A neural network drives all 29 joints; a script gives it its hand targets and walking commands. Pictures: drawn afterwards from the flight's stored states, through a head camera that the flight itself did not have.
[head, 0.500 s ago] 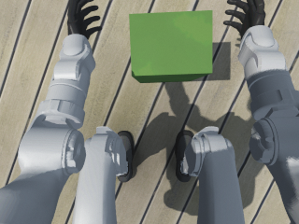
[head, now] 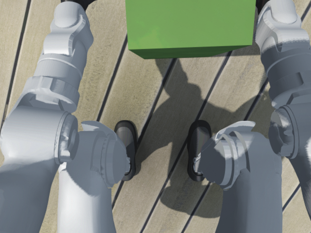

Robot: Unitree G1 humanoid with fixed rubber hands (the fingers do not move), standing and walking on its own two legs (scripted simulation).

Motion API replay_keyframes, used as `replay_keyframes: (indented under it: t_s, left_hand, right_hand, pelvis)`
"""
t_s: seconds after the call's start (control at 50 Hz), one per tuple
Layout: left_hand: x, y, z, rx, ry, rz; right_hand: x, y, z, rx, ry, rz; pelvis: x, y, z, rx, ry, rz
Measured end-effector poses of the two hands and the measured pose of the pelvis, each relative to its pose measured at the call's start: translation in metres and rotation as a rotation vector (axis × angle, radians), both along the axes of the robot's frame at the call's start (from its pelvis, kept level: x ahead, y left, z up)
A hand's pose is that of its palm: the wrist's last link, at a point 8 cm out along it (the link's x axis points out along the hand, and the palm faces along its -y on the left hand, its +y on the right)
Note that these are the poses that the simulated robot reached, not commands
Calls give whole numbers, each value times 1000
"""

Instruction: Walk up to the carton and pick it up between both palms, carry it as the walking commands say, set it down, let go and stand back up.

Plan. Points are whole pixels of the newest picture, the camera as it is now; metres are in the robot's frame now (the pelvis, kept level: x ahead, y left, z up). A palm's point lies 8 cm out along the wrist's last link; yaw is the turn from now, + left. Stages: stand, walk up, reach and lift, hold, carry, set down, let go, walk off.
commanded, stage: reach and lift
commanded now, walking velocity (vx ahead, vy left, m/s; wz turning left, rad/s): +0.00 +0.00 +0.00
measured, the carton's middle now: (180, 20) +0.52 -0.05 -0.24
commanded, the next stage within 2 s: none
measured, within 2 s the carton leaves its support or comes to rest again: leaves its support in 1.44 s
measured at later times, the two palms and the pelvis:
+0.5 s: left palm (86, 5) +0.54 +0.13 -0.17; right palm out of the picture +0.54 -0.19 -0.17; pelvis +0.00 +0.00 +0.01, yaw +0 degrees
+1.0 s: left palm (105, 1) +0.54 +0.10 -0.17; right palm out of the picture +0.55 -0.19 -0.17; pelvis +0.00 +0.00 +0.01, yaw -2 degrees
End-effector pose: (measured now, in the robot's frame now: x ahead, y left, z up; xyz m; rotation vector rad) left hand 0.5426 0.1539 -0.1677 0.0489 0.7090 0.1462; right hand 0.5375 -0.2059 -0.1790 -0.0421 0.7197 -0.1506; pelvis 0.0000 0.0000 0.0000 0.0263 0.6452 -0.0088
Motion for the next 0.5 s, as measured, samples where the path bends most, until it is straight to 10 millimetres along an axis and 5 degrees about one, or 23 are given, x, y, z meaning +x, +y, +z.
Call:
replay_keyframes:
  t_s: [0.26,0.5]
  left_hand:
    - [-6,-3,-1,-13,22,2]
    - [-4,-21,-1,-32,16,-24]
  right_hand:
    - [-2,-1,7,0,8,-4]
    - [3,17,9,16,3,20]
  pelvis:
    - [0,3,2,-1,4,1]
    - [-1,3,5,-1,9,6]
